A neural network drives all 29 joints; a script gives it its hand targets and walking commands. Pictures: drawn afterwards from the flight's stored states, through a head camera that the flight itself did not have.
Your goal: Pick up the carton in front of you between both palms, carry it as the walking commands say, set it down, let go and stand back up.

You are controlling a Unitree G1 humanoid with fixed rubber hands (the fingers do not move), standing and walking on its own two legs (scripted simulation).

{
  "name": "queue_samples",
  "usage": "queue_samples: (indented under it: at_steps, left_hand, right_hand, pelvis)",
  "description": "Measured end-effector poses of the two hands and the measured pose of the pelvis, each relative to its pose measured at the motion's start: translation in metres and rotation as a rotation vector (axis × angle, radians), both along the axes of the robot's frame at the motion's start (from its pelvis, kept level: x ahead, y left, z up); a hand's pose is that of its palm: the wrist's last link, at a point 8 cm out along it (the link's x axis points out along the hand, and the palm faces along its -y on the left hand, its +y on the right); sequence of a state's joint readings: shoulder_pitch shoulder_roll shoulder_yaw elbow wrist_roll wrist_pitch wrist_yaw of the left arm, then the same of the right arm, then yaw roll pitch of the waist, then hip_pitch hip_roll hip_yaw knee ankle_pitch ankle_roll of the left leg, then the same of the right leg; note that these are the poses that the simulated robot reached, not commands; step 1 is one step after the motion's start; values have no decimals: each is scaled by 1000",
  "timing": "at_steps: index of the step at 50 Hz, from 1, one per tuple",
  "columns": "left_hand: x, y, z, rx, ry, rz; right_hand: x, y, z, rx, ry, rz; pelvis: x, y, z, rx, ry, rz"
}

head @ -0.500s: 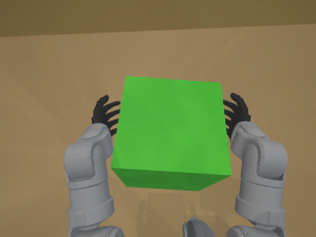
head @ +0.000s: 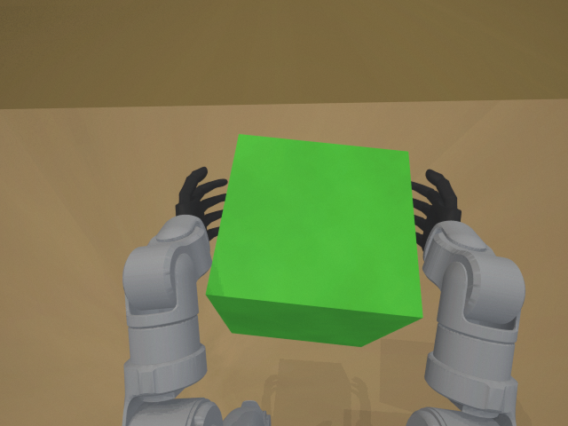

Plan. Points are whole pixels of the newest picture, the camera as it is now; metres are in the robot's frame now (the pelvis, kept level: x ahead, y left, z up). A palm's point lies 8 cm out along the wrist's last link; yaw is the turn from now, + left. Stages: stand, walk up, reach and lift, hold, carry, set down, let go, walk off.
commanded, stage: carry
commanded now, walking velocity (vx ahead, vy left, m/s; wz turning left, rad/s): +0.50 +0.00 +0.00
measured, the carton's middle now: (308, 254) +0.35 +0.02 +0.07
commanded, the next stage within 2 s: none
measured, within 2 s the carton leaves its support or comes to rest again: neither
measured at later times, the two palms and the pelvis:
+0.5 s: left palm (236, 84) +0.64 +0.15 +0.17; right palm (407, 81) +0.65 -0.15 +0.18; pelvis +0.31 +0.00 +0.02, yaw +1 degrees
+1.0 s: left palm (258, 11) +0.95 +0.15 +0.19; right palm (389, 9) +0.95 -0.15 +0.19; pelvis +0.61 +0.01 +0.04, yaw -1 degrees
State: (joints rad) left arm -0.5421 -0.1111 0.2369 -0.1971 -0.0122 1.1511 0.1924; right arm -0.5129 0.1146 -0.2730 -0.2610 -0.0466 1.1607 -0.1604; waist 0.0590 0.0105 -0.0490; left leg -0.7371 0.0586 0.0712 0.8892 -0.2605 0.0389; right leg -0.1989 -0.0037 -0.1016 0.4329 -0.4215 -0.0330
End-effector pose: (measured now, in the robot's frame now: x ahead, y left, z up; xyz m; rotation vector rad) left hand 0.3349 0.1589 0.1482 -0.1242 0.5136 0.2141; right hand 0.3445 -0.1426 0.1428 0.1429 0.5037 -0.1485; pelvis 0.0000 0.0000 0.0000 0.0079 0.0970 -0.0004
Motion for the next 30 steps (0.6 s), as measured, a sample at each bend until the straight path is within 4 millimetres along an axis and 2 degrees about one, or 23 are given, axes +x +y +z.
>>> queue_samples:
  at_steps: [3,6,10,14,18,23,27,30]
  left_hand:
    - [47,4,1,0,-14,-31]
    - [94,5,-7,-1,2,-81]
    - [138,0,-18,-29,99,-105]
    - [178,-2,-13,-65,98,-86]
    - [221,0,4,-53,38,-70]
    - [281,-1,21,-20,-10,-43]
    - [334,-7,24,12,-21,-10]
    - [361,-8,16,18,48,25]
  right_hand:
    - [40,4,5,-24,-12,-11]
    - [76,5,2,-49,8,-44]
    - [107,1,-11,-34,108,-88]
    - [147,-1,-3,-17,106,-104]
    - [200,1,16,-12,44,-75]
    - [273,0,33,-19,-3,-27]
    - [337,-6,30,-29,-14,24]
    - [375,-7,20,-41,51,56]
  pelvis:
    - [46,10,-6,1,-2,-6]
    - [86,21,-12,12,-16,-8]
    - [126,30,2,-2,-13,0]
    - [166,31,16,-11,-11,-3]
    - [210,25,24,-13,-9,4]
    - [280,10,24,-11,-4,14]
    - [339,-8,12,-22,-18,25]
    - [369,-18,18,-17,-20,19]
